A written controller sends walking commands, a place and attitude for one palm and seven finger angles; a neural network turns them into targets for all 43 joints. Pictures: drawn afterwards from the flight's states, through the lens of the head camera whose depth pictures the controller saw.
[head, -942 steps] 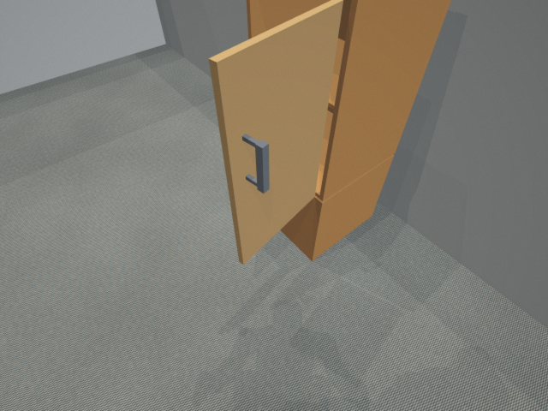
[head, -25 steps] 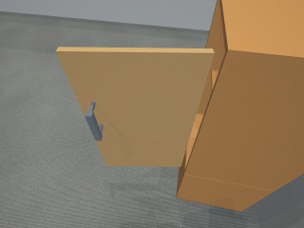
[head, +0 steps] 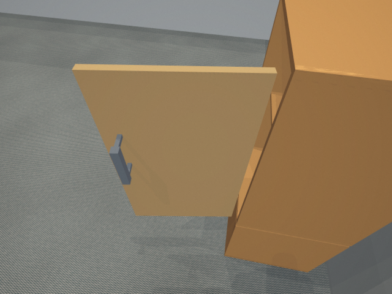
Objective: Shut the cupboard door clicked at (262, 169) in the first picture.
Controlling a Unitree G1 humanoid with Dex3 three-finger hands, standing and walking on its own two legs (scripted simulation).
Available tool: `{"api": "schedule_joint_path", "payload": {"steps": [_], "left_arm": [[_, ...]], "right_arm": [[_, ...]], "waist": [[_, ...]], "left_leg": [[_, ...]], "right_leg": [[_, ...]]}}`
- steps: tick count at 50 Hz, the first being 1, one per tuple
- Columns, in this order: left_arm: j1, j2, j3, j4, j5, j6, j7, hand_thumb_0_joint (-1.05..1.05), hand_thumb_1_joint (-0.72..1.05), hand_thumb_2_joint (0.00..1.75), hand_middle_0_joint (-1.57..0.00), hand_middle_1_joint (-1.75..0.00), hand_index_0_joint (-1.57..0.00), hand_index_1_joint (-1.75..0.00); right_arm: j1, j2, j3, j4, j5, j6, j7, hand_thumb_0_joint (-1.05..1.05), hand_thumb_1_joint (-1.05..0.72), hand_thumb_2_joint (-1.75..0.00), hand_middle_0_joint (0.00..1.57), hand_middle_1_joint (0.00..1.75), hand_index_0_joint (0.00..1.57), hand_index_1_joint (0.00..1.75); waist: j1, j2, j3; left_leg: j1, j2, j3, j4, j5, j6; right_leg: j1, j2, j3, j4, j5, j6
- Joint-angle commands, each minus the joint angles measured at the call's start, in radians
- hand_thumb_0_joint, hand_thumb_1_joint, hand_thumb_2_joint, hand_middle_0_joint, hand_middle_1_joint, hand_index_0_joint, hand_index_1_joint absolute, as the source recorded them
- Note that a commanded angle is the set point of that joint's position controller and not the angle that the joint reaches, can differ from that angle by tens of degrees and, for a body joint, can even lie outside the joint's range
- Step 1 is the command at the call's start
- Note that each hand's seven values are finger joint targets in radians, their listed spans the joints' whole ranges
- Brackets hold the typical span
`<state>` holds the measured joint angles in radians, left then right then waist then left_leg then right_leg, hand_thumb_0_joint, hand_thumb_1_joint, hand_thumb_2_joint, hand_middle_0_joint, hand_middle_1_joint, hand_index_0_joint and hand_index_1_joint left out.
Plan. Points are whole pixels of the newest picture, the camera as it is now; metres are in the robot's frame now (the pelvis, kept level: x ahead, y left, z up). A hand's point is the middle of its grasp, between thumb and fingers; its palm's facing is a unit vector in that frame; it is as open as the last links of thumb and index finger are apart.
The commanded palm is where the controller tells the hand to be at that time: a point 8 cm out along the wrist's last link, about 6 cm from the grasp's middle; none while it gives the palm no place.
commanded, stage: look again from close up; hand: left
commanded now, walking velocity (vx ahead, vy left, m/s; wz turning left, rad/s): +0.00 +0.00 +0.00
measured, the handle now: (122, 160) +0.39 +0.20 +0.03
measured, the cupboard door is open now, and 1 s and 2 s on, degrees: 100 100 100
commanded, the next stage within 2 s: shuffle to correct the standing spot in 0.50 s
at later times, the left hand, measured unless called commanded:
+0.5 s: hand out of the picture -0.03 +0.16 -0.18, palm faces +0.01 -0.98 -0.18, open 7.3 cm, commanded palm none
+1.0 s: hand out of the picture -0.03 +0.16 -0.17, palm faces +0.00 -0.97 -0.24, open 7.3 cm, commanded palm none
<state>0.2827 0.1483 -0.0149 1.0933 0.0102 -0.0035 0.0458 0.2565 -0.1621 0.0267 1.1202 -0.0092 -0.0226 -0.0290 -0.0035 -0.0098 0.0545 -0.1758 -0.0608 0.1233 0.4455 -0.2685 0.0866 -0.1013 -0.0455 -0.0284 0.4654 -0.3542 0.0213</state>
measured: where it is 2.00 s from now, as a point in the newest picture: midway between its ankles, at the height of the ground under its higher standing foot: outside the picture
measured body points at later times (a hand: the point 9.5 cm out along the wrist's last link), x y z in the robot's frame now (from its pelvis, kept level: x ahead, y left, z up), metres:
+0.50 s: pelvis +0.00 +0.00 +0.00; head +0.02 +0.00 +0.45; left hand -0.03 +0.21 -0.16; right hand +0.00 -0.23 -0.16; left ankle -0.01 +0.06 -0.74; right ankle -0.07 -0.13 -0.74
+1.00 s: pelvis -0.04 -0.02 +0.00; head -0.01 -0.03 +0.45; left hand -0.03 +0.21 -0.15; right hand -0.01 -0.25 -0.16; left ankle -0.01 +0.06 -0.74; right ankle -0.07 -0.13 -0.74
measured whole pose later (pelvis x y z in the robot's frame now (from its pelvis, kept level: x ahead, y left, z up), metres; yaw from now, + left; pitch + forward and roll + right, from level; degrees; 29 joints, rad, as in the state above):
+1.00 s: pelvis -0.04 -0.02 +0.00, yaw +0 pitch -1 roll +1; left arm 0.26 0.17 0.00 1.04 0.02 0.01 0.04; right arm 0.20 -0.17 -0.01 1.07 -0.01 0.01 -0.02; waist 0.00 0.01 0.08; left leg -0.25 -0.03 0.12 0.47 -0.21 0.06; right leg -0.19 -0.02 -0.03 0.52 -0.31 -0.01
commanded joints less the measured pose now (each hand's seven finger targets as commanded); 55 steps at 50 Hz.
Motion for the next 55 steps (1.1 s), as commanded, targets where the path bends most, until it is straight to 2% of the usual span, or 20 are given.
{"api": "schedule_joint_path", "payload": {"steps": [1, 12, 21, 24, 30, 32, 35, 40, 42, 43, 44, 45, 46, 47, 48, 49, 51, 52, 55], "left_arm": [[0.096, 0.098, 0.011, -0.010, 0.000, -0.009, 0.007, 0.00, 0.90, 0.90, -0.20, -0.30, -0.20, -0.30], [0.107, 0.093, 0.007, 0.006, 0.001, -0.010, 0.004, 0.00, 0.90, 0.90, -0.20, -0.30, -0.20, -0.30], [0.114, 0.092, 0.009, 0.010, 0.000, -0.011, 0.004, 0.00, 0.90, 0.90, -0.20, -0.30, -0.20, -0.30], [0.112, 0.091, 0.008, 0.012, 0.000, -0.009, 0.003, 0.00, 0.90, 0.90, -0.20, -0.30, -0.20, -0.30], [0.111, 0.093, 0.009, 0.013, 0.000, -0.010, 0.003, 0.00, 0.90, 0.90, -0.20, -0.30, -0.20, -0.30], [0.099, 0.113, 0.017, -0.001, 0.000, -0.009, 0.004, 0.00, 0.90, 0.90, -0.20, -0.30, -0.20, -0.30], [0.104, 0.106, 0.023, -0.018, -0.001, 0.002, 0.008, 0.00, 0.90, 0.90, -0.20, -0.30, -0.20, -0.30], [0.089, 0.111, 0.041, -0.056, 0.001, 0.021, 0.007, 0.00, 0.90, 0.90, -0.20, -0.30, -0.20, -0.30], [0.087, 0.110, 0.046, -0.069, 0.004, 0.028, 0.005, 0.00, 0.90, 0.90, -0.20, -0.30, -0.20, -0.30], [0.095, 0.102, 0.045, -0.070, 0.006, 0.029, 0.006, 0.00, 0.90, 0.90, -0.20, -0.30, -0.20, -0.30], [0.111, 0.093, 0.042, -0.066, 0.007, 0.028, 0.007, 0.00, 0.90, 0.90, -0.20, -0.30, -0.20, -0.30], [0.123, 0.087, 0.038, -0.062, 0.008, 0.024, 0.006, 0.00, 0.90, 0.90, -0.20, -0.30, -0.20, -0.30], [0.117, 0.092, 0.035, -0.062, 0.011, 0.016, 0.004, 0.00, 0.90, 0.90, -0.20, -0.30, -0.20, -0.30], [0.084, 0.111, 0.030, -0.065, 0.012, 0.005, 0.001, 0.00, 0.90, 0.90, -0.20, -0.30, -0.20, -0.30], [0.064, 0.126, 0.026, -0.066, 0.011, -0.006, -0.003, 0.00, 0.90, 0.90, -0.20, -0.30, -0.20, -0.30], [0.031, 0.141, 0.024, -0.067, 0.008, -0.012, -0.005, 0.00, 0.90, 0.90, -0.20, -0.30, -0.20, -0.30], [0.016, 0.143, 0.021, -0.065, 0.005, -0.016, -0.009, 0.00, 0.90, 0.90, -0.20, -0.30, -0.20, -0.30], [0.016, 0.132, 0.018, -0.059, 0.004, -0.015, -0.010, 0.00, 0.90, 0.90, -0.20, -0.30, -0.20, -0.30], [0.044, 0.122, 0.017, -0.046, 0.004, -0.014, -0.011, 0.00, 0.90, 0.90, -0.20, -0.30, -0.20, -0.30]], "right_arm": [[0.057, -0.089, -0.017, -0.017, -0.001, -0.011, -0.006, 0.00, -0.90, -0.90, 0.20, 0.30, 0.20, 0.30], [0.054, -0.091, -0.016, -0.010, 0.001, -0.011, -0.005, 0.00, -0.90, -0.90, 0.20, 0.30, 0.20, 0.30], [0.062, -0.086, -0.016, -0.004, 0.002, -0.012, -0.007, 0.00, -0.90, -0.90, 0.20, 0.30, 0.20, 0.30], [0.061, -0.086, -0.016, 0.000, 0.000, -0.012, -0.007, 0.00, -0.90, -0.90, 0.20, 0.30, 0.20, 0.30], [0.068, -0.083, -0.017, 0.000, 0.001, -0.014, -0.007, 0.00, -0.90, -0.90, 0.20, 0.30, 0.20, 0.30], [0.058, -0.103, -0.026, -0.011, 0.003, -0.018, -0.011, 0.00, -0.90, -0.90, 0.20, 0.30, 0.20, 0.30], [0.059, -0.090, -0.033, -0.025, 0.004, -0.015, -0.015, 0.00, -0.90, -0.90, 0.20, 0.30, 0.20, 0.30], [0.043, -0.115, -0.057, -0.060, 0.001, 0.003, -0.021, 0.00, -0.90, -0.90, 0.20, 0.30, 0.20, 0.30], [0.024, -0.131, -0.067, -0.079, -0.002, 0.011, -0.019, 0.00, -0.90, -0.90, 0.20, 0.30, 0.20, 0.30], [0.014, -0.127, -0.067, -0.086, -0.003, 0.011, -0.018, 0.00, -0.90, -0.90, 0.20, 0.30, 0.20, 0.30], [-0.005, -0.125, -0.066, -0.095, -0.004, 0.011, -0.014, 0.00, -0.90, -0.90, 0.20, 0.30, 0.20, 0.30], [-0.026, -0.119, -0.063, -0.103, -0.004, 0.011, -0.008, 0.00, -0.90, -0.90, 0.20, 0.30, 0.20, 0.30], [-0.031, -0.107, -0.061, -0.105, -0.003, 0.012, -0.001, 0.00, -0.90, -0.90, 0.20, 0.30, 0.20, 0.30], [-0.026, -0.098, -0.060, -0.104, 0.000, 0.015, 0.005, 0.00, -0.90, -0.90, 0.20, 0.30, 0.20, 0.30], [-0.016, -0.086, -0.057, -0.093, 0.000, 0.020, 0.009, 0.00, -0.90, -0.90, 0.20, 0.30, 0.20, 0.30], [-0.003, -0.091, -0.053, -0.080, -0.003, 0.024, 0.013, 0.00, -0.90, -0.90, 0.20, 0.30, 0.20, 0.30], [0.023, -0.080, -0.043, -0.055, -0.009, 0.023, 0.019, 0.00, -0.90, -0.90, 0.20, 0.30, 0.20, 0.30], [0.040, -0.069, -0.037, -0.044, -0.011, 0.023, 0.020, 0.00, -0.90, -0.90, 0.20, 0.30, 0.20, 0.30], [0.055, -0.069, -0.031, -0.030, -0.011, 0.020, 0.018, 0.00, -0.90, -0.90, 0.20, 0.30, 0.20, 0.30]], "waist": [[0.008, 0.010, 0.018], [0.006, 0.003, 0.012], [0.008, -0.008, 0.007], [0.009, 0.010, 0.019], [0.010, -0.007, 0.008], [0.010, 0.002, 0.009], [0.012, 0.013, -0.007], [0.009, 0.054, -0.049], [0.014, 0.084, -0.053], [0.023, 0.083, -0.066], [0.033, 0.068, -0.082], [0.041, 0.053, -0.078], [0.035, 0.015, -0.065], [0.015, -0.044, -0.034], [0.003, -0.106, -0.031], [-0.013, -0.115, 0.001], [-0.020, -0.078, 0.032], [-0.023, -0.065, 0.044], [-0.009, -0.017, 0.082]], "left_leg": [[0.059, 0.164, -0.160, -0.088, 0.302, -0.024], [0.073, 0.167, -0.158, -0.105, 0.274, -0.025], [0.073, 0.168, -0.158, -0.105, 0.298, -0.025], [0.065, 0.167, -0.158, -0.113, 0.278, -0.025], [0.073, 0.169, -0.160, -0.115, 0.292, -0.025], [0.089, 0.179, -0.167, -0.113, 0.388, -0.023], [0.105, 0.194, -0.164, -0.090, 0.521, -0.024], [0.122, 0.253, -0.200, -0.068, 0.613, 0.006], [0.087, 0.296, -0.242, -0.082, 0.603, 0.037], [0.055, 0.310, -0.250, -0.083, 0.575, 0.057], [0.016, 0.301, -0.241, -0.084, 0.472, 0.056], [-0.027, 0.269, -0.224, -0.082, 0.325, 0.035], [-0.049, 0.217, -0.194, -0.077, 0.147, 0.001], [-0.052, 0.166, -0.168, -0.070, 0.015, -0.028], [-0.016, 0.136, -0.137, -0.050, -0.029, -0.044], [0.013, 0.119, -0.123, -0.033, -0.028, -0.056], [0.053, 0.122, -0.117, -0.031, 0.001, -0.061], [0.046, 0.126, -0.118, -0.043, 0.001, -0.063], [0.000, 0.132, -0.126, -0.079, -0.028, -0.061]], "right_leg": [[-0.079, -0.065, 0.068, -0.071, 0.232, -0.054], [-0.076, -0.069, 0.072, -0.094, 0.226, -0.050], [-0.064, -0.072, 0.070, -0.099, 0.242, -0.049], [-0.070, -0.071, 0.070, -0.101, 0.223, -0.049], [-0.063, -0.074, 0.071, -0.103, 0.234, -0.049], [-0.076, -0.072, 0.073, -0.088, 0.271, -0.048], [-0.092, -0.069, 0.070, -0.049, 0.312, -0.042], [-0.144, -0.044, 0.054, 0.042, 0.226, -0.035], [-0.163, -0.032, 0.035, 0.111, 0.110, -0.034], [-0.140, -0.030, 0.035, 0.122, 0.047, -0.036], [-0.110, -0.033, 0.044, 0.102, 0.036, -0.038], [-0.085, -0.039, 0.061, 0.046, 0.082, -0.043], [-0.089, -0.052, 0.097, -0.028, 0.108, -0.052], [-0.126, -0.083, 0.144, -0.095, 0.073, -0.068], [-0.164, -0.113, 0.182, -0.159, 0.007, -0.084], [-0.227, -0.128, 0.205, -0.203, -0.088, -0.098], [-0.287, -0.117, 0.197, -0.239, -0.172, -0.097], [-0.284, -0.105, 0.182, -0.231, -0.173, -0.092], [-0.256, -0.083, 0.159, -0.203, -0.152, -0.087]]}}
